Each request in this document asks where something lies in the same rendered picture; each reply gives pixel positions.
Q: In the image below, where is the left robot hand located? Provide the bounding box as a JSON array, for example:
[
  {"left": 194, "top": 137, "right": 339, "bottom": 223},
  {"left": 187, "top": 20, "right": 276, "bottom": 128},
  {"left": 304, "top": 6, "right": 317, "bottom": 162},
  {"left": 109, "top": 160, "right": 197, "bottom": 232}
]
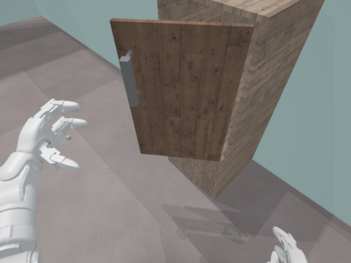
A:
[{"left": 16, "top": 99, "right": 88, "bottom": 171}]

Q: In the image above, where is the handle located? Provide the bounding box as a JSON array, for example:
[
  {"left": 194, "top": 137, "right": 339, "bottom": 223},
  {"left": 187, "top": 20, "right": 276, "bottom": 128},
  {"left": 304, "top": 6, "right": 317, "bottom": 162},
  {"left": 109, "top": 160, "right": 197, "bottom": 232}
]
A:
[{"left": 119, "top": 50, "right": 140, "bottom": 107}]

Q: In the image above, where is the left robot forearm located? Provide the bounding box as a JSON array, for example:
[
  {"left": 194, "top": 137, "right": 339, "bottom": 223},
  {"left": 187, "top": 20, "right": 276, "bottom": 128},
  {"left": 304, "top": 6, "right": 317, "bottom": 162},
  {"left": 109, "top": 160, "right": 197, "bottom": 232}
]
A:
[{"left": 0, "top": 152, "right": 43, "bottom": 259}]

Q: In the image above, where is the left robot upper arm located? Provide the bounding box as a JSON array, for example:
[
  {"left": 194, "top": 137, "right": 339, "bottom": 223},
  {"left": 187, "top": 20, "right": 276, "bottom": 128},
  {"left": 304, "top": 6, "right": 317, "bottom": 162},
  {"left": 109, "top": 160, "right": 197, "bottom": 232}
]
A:
[{"left": 0, "top": 251, "right": 42, "bottom": 263}]

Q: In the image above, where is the cupboard door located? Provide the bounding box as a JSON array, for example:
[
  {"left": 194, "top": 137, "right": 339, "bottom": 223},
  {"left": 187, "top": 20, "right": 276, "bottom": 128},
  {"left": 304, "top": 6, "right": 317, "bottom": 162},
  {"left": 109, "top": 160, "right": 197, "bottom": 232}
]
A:
[{"left": 110, "top": 18, "right": 254, "bottom": 162}]

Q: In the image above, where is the right robot hand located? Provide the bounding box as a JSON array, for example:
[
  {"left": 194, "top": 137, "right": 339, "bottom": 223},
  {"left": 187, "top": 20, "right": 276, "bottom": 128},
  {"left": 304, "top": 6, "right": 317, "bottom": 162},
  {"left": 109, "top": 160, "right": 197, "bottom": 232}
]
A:
[{"left": 267, "top": 226, "right": 308, "bottom": 263}]

